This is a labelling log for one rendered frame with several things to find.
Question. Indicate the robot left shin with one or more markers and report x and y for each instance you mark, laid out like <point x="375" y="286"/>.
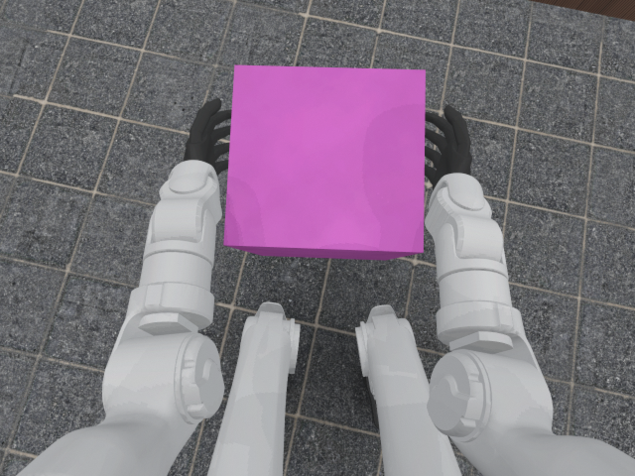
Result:
<point x="265" y="306"/>

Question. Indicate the robot right hand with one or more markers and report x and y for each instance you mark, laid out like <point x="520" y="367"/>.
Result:
<point x="454" y="145"/>

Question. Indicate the robot left upper arm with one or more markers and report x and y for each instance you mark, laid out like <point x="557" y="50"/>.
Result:
<point x="157" y="389"/>

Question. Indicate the robot left hand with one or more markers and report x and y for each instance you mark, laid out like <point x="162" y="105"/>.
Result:
<point x="200" y="144"/>

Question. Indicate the robot left forearm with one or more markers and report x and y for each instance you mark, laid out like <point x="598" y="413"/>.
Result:
<point x="174" y="291"/>

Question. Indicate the carton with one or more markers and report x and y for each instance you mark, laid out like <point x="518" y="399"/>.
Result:
<point x="326" y="162"/>

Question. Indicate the robot right forearm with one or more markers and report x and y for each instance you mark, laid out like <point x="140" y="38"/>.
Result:
<point x="476" y="308"/>

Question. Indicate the left robot thigh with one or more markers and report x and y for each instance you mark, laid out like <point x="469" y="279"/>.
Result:
<point x="251" y="437"/>

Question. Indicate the robot right upper arm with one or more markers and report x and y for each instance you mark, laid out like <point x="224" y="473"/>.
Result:
<point x="498" y="412"/>

